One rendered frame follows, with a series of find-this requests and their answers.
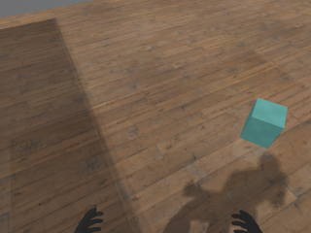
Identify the carton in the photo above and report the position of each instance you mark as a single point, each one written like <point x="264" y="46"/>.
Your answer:
<point x="264" y="123"/>

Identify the robot right hand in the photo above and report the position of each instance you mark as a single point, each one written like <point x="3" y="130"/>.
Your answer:
<point x="250" y="224"/>

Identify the robot left hand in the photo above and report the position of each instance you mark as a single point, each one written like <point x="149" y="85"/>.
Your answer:
<point x="87" y="221"/>

